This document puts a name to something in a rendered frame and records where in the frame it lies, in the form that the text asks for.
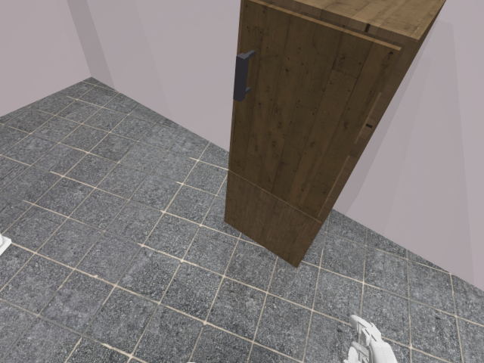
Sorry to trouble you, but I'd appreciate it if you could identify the handle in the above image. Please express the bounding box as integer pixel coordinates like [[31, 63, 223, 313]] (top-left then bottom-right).
[[233, 50, 256, 102]]

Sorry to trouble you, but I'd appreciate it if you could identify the cupboard door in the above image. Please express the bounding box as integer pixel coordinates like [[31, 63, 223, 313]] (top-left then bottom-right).
[[230, 0, 401, 219]]

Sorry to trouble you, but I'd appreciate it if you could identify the right robot hand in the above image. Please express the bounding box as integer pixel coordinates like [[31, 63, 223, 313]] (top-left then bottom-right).
[[343, 315, 398, 363]]

